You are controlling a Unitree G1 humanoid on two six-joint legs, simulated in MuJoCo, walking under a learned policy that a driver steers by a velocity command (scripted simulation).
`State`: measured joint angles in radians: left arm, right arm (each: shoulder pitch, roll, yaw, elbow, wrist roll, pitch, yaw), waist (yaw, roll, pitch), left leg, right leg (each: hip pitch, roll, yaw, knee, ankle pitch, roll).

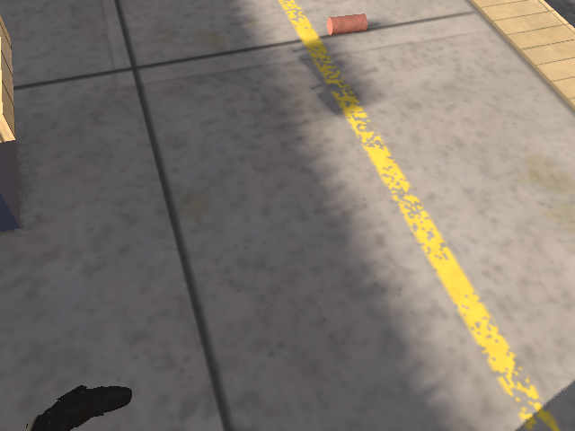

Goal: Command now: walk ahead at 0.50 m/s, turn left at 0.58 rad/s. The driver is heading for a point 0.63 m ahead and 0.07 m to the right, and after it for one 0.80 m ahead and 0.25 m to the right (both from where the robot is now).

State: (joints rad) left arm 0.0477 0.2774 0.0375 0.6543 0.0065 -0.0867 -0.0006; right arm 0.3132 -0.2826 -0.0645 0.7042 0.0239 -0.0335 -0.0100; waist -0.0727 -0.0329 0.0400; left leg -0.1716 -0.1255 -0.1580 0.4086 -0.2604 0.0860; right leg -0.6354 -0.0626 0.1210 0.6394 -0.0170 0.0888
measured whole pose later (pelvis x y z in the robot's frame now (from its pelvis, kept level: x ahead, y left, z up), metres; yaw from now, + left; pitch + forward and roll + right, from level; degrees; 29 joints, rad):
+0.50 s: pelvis +0.26 -0.03 +0.00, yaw +8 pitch +2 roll -1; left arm 0.40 0.27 0.05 0.83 -0.02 -0.08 -0.01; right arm 0.06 -0.26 -0.03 0.65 0.01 -0.07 0.02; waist 0.11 0.04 0.03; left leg -0.60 0.07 -0.05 0.63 -0.05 0.00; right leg -0.04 0.04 0.00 0.26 -0.25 -0.03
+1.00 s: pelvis +0.51 +0.03 +0.00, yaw -6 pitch +1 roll +3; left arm 0.14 0.29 0.06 0.69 -0.02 -0.02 -0.03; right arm 0.32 -0.28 -0.07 0.84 0.00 -0.08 0.00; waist -0.08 -0.04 0.03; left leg 0.04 -0.02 0.21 0.23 -0.28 0.01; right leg -0.67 -0.10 0.03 0.74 0.01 0.00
